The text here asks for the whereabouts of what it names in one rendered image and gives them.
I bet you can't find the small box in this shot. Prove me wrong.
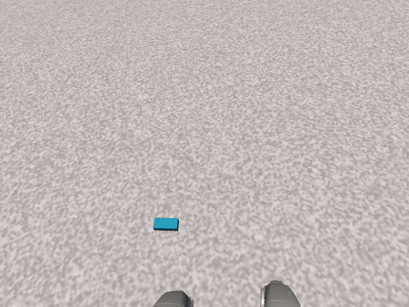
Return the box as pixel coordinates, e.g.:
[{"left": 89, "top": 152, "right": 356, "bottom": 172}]
[{"left": 153, "top": 217, "right": 179, "bottom": 231}]

